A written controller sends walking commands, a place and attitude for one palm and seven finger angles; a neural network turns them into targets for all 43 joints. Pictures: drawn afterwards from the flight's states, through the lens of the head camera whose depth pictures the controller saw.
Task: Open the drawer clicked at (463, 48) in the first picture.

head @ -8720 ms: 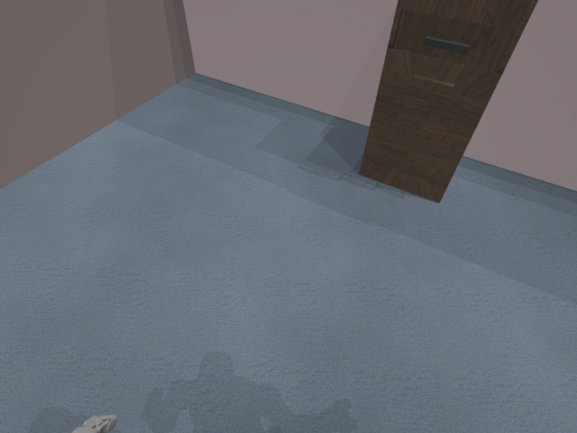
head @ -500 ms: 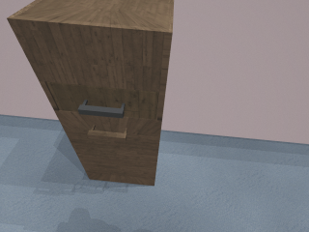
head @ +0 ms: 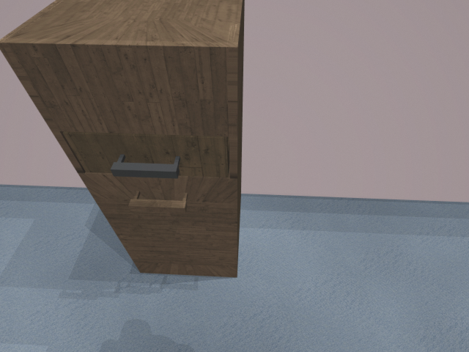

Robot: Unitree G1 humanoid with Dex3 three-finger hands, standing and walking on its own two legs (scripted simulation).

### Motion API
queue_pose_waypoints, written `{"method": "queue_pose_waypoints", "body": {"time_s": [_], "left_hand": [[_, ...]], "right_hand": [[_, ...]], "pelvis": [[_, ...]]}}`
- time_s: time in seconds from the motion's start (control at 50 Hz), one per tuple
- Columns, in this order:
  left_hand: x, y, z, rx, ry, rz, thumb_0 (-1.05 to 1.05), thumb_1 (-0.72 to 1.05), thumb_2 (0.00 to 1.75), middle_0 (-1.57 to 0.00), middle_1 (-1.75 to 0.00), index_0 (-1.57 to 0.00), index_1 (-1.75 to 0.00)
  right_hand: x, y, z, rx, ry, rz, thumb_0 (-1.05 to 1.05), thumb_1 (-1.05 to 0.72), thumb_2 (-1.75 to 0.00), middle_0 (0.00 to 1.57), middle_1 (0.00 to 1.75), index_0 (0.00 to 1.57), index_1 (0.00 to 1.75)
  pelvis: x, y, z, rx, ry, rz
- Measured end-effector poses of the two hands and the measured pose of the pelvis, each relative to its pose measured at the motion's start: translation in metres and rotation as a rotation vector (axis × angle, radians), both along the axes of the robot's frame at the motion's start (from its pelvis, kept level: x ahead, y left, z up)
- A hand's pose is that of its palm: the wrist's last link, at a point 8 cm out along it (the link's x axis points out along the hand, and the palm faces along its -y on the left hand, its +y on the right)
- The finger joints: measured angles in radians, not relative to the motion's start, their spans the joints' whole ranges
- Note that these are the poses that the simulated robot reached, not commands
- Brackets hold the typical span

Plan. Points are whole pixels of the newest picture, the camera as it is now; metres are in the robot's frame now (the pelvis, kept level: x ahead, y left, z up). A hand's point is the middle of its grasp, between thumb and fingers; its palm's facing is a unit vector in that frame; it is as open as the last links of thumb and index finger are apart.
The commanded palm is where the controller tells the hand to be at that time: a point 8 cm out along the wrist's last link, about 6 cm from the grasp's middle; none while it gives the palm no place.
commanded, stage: come to a stop and stand still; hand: left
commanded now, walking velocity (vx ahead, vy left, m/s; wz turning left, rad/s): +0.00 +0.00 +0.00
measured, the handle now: (147, 164) +0.53 +0.25 -0.03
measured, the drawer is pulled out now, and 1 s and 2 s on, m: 0.00 0.00 0.00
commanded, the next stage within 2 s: look again from close up in 0.10 s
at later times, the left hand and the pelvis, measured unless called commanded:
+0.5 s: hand out of the picture +0.02 +0.19 -0.17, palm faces +0.02 -0.98 -0.22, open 7.3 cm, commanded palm none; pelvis +0.01 +0.02 -0.01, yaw -1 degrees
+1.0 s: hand (113, 317) +0.19 +0.23 -0.07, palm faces -0.07 -0.74 -0.67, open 7.5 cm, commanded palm +0.13 +0.26 -0.05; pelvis +0.01 +0.03 -0.01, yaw -1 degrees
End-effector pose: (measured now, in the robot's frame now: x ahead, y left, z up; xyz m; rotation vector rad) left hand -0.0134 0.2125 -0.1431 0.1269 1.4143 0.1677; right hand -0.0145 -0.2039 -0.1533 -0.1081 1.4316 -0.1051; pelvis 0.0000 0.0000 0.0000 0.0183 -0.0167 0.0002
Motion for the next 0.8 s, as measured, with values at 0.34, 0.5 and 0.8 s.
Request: {"method": "queue_pose_waypoints", "body": {"time_s": [0.34,0.5,0.8], "left_hand": [[-0.002,-0.001,-0.004,0.001,-0.001,-0.024,0.00,0.92,0.90,-0.20,-0.30,-0.20,-0.30],[0.028,0.027,0.000,0.034,-0.060,-0.038,0.01,0.92,0.90,-0.20,-0.30,-0.20,-0.30],[0.051,0.043,-0.002,0.027,-0.066,-0.062,0.00,0.92,0.90,-0.20,-0.30,-0.20,-0.30]], "right_hand": [[0.006,-0.001,-0.006,-0.003,-0.033,-0.022,0.00,-0.92,-0.90,0.20,0.30,0.20,0.30],[0.016,0.012,-0.004,-0.010,-0.064,-0.010,0.01,-0.93,-0.90,0.20,0.30,0.19,0.30],[0.026,0.019,0.002,-0.033,-0.048,-0.003,0.00,-0.92,-0.89,0.20,0.30,0.20,0.30]], "pelvis": [[0.002,0.006,-0.007,-0.036,0.018,0.004],[0.012,0.019,-0.005,-0.014,0.009,-0.010],[0.021,0.030,-0.003,-0.008,0.006,-0.022]]}}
